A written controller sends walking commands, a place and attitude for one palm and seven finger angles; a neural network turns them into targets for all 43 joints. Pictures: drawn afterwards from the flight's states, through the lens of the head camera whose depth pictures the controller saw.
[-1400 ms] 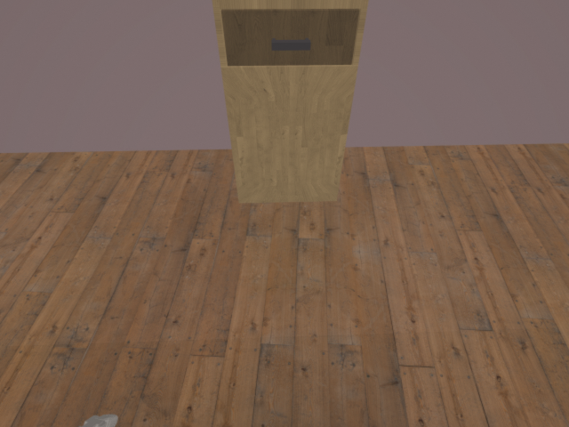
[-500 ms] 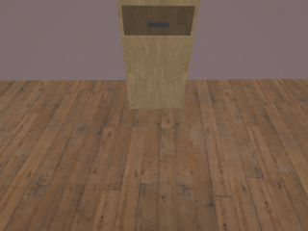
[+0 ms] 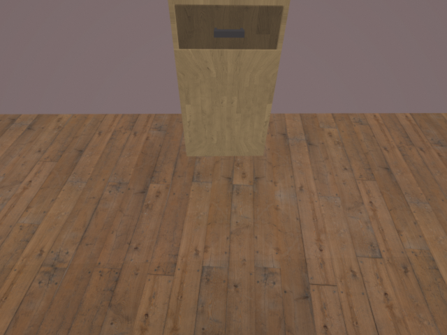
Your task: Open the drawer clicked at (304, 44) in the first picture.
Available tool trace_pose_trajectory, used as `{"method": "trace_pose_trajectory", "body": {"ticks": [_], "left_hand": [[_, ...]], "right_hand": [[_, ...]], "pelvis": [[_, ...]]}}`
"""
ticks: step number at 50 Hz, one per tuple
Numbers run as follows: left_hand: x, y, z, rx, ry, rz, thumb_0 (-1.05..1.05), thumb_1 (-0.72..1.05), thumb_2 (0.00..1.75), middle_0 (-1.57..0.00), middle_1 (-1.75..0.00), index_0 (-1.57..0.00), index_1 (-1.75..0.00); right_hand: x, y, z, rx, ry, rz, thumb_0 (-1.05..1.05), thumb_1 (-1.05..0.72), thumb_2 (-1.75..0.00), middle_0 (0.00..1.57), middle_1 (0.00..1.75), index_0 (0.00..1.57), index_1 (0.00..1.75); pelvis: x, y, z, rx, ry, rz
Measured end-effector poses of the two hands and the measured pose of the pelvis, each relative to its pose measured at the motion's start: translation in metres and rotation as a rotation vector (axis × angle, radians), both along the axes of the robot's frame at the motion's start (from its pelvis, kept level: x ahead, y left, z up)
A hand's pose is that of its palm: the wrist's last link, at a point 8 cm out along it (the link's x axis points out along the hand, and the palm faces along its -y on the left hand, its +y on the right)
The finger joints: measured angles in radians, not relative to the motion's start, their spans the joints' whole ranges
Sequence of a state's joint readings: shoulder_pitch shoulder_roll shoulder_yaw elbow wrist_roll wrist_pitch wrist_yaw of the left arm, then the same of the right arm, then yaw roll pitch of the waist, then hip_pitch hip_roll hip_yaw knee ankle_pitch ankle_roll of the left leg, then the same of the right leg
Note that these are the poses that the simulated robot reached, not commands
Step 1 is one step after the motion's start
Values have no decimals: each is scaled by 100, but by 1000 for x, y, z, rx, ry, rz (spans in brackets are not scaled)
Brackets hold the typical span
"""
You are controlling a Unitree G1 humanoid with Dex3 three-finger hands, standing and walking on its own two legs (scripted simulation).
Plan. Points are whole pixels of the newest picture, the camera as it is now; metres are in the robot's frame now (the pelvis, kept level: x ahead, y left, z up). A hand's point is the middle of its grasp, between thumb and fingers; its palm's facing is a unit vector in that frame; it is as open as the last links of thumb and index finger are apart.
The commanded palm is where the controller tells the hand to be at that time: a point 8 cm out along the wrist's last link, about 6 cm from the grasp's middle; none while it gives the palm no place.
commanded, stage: look at it before walking up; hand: left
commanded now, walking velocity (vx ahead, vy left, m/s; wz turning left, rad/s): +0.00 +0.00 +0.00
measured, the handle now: (228, 31) +1.27 +0.05 +0.02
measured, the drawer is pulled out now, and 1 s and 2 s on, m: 0.00 0.00 0.00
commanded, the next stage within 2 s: walk to a spot facing it in 0.04 s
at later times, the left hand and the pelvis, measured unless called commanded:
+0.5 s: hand out of the picture +0.08 +0.18 -0.18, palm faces -0.15 -0.96 -0.21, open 7.4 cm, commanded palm none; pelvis +0.05 -0.02 -0.02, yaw -11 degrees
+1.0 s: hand (167, 299) +0.24 +0.15 -0.19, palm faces -0.23 -0.96 -0.16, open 7.4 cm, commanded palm none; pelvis +0.24 -0.03 -0.02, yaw -20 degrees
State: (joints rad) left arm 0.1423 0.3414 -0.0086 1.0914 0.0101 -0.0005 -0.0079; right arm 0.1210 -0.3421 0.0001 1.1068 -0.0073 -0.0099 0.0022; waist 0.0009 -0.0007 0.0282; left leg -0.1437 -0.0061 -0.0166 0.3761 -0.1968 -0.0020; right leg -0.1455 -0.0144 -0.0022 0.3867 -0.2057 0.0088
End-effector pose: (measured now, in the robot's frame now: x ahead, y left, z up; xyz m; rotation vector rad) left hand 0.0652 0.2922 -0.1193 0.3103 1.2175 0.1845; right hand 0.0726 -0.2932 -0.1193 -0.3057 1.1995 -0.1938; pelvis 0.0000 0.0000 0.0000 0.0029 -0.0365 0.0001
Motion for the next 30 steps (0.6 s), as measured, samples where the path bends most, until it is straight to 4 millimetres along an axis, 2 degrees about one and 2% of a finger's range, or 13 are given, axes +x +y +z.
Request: {"method": "trace_pose_trajectory", "body": {"ticks": [12, 16, 20, 23, 27, 30], "left_hand": [[1, -4, -2, -1, 10, 5, 0, 90, 89, -20, -30, -20, -30], [-6, -16, -14, -44, 67, -2, 0, 90, 90, -20, -30, -20, -30], [-9, -34, -25, -84, 137, -22, 0, 91, 90, -20, -30, -20, -30], [4, -53, -27, -101, 178, -57, 1, 91, 90, -20, -30, -20, -30], [40, -80, -33, -109, 135, -106, 1, 91, 90, -20, -30, -20, -30], [58, -95, -34, -109, 79, -91, 0, 91, 89, -20, -30, -20, -30]], "right_hand": [[4, 4, -3, 8, -3, -6, 1, -90, -90, 20, 30, 20, 30], [-7, 15, -12, 39, 11, -47, 1, -91, -90, 20, 30, 20, 30], [-26, 22, -23, 77, 34, -127, 1, -90, -90, 20, 30, 20, 30], [-45, 21, -31, 103, 64, -202, 1, -90, -90, 20, 30, 20, 30], [-69, 12, -50, 129, 153, -270, 1, -90, -90, 20, 30, 21, 30], [-65, 4, -51, 138, 209, -282, 1, -91, -90, 20, 30, 20, 30]], "pelvis": [[5, -1, -1, -1, 3, -19], [16, -1, -6, -2, 11, -58], [31, -6, -11, 10, 21, -114], [44, -15, -13, 17, 19, -162], [62, -34, -25, 10, 13, -193], [75, -45, -26, -3, 4, -198]]}}
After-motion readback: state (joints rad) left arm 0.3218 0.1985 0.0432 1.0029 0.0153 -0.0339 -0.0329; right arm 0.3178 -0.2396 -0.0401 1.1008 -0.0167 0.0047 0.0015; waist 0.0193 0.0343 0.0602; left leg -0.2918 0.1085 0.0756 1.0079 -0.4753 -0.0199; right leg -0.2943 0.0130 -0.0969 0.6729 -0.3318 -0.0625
